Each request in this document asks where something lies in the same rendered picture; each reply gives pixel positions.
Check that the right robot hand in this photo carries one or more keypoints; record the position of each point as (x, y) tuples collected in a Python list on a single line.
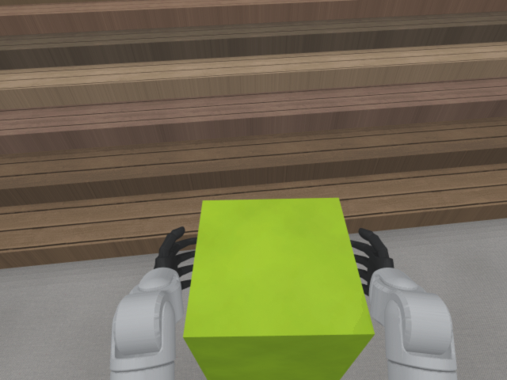
[(378, 256)]

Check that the left robot hand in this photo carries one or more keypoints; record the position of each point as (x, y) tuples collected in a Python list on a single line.
[(167, 257)]

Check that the left robot forearm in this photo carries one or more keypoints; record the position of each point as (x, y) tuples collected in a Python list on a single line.
[(143, 344)]

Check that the right robot forearm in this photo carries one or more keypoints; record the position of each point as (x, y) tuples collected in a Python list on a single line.
[(419, 337)]

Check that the carton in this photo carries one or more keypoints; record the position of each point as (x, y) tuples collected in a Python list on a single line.
[(275, 292)]

